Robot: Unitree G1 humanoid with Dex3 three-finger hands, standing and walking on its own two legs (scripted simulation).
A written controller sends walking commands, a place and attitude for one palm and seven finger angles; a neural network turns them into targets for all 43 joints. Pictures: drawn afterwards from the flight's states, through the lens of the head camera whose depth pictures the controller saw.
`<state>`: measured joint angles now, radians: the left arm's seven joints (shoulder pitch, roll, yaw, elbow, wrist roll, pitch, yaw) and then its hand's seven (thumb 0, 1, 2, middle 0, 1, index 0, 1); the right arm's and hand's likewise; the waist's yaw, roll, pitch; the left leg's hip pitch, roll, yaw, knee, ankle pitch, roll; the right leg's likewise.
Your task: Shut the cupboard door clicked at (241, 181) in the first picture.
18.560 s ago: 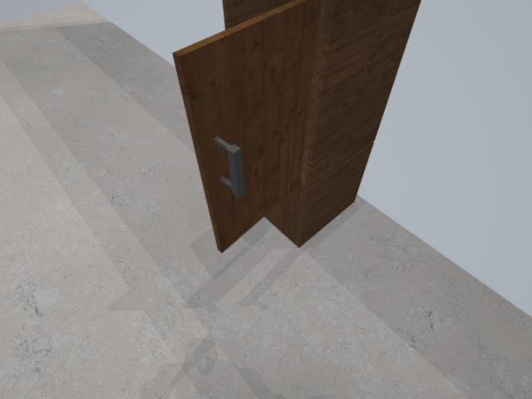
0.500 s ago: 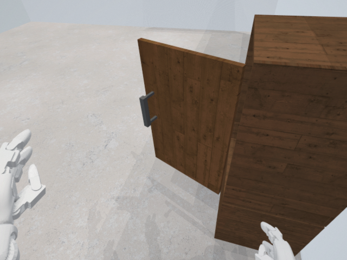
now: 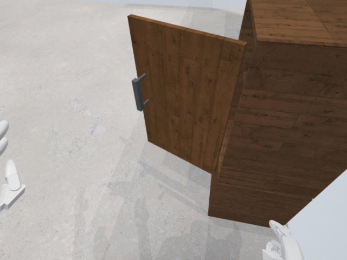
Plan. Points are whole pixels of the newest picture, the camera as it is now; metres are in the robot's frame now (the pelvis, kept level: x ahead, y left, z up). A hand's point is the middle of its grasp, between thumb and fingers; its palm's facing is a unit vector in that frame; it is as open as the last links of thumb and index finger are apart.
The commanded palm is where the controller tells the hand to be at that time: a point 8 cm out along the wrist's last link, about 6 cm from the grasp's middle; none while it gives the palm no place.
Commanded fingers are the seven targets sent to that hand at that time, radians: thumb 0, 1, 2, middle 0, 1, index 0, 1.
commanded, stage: step back with the hand held close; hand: left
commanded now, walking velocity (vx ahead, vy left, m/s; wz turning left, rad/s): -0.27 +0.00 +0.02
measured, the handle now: (142, 92) +0.67 +0.16 +0.00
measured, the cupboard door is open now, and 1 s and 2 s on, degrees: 68 68 68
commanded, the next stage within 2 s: stop stepping back and stand still in 1.06 s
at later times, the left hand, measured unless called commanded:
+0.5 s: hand out of the picture +0.14 +0.27 +0.17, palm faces +0.49 -0.74 -0.46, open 7.4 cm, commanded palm +0.07 +0.30 +0.18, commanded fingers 0.00 0.90 0.90 -0.20 -0.30 -0.20 -0.30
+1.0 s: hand out of the picture +0.07 +0.29 +0.18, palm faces +0.53 -0.74 -0.41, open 7.4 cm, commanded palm +0.02 +0.30 +0.18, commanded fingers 0.00 0.90 0.90 -0.20 -0.30 -0.20 -0.30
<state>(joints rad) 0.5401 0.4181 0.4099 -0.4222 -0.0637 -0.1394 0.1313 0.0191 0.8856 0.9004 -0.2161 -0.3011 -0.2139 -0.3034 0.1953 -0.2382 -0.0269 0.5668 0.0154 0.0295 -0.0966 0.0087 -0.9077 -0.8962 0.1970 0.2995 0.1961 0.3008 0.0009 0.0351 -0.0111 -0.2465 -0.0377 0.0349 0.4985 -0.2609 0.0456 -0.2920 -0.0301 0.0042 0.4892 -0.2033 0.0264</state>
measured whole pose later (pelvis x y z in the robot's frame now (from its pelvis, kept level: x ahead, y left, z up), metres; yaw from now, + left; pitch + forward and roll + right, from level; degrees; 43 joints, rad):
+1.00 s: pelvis -0.11 +0.00 +0.00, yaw +1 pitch +5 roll -4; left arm 0.53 0.41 0.48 -0.51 -0.05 -0.27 0.17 0.02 0.89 0.90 -0.21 -0.30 -0.21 -0.30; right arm 0.20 -0.16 0.00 0.65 -0.02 -0.12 -0.07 0.01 -0.91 -0.90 0.20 0.30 0.20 0.30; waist 0.03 0.02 -0.07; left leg -0.50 0.05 0.00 0.52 -0.11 0.03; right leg -0.22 0.07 0.00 0.61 -0.38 0.01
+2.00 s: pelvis -0.22 +0.02 +0.00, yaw -2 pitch +0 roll +0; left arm 0.52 0.40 0.42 -0.46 -0.05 -0.17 0.17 0.02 0.89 0.90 -0.21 -0.30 -0.21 -0.30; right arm 0.25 -0.17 0.03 0.65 -0.01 -0.12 -0.07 0.01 -0.91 -0.90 0.20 0.30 0.20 0.30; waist -0.02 -0.03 -0.03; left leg -0.29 0.03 0.03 0.51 -0.22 -0.01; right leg -0.18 0.03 -0.02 0.50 -0.33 -0.04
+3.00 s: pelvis -0.24 +0.03 +0.00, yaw +0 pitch -1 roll -1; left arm 0.38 0.17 0.01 1.15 0.01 0.02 0.03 0.01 0.92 0.90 -0.20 -0.30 -0.20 -0.30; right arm 0.34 -0.14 0.00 1.11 -0.02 0.03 -0.03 0.00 -0.91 -0.90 0.20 0.30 0.20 0.30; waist 0.00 0.03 0.03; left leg -0.27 0.02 0.02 0.44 -0.15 0.01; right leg -0.15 0.02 -0.04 0.42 -0.25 -0.02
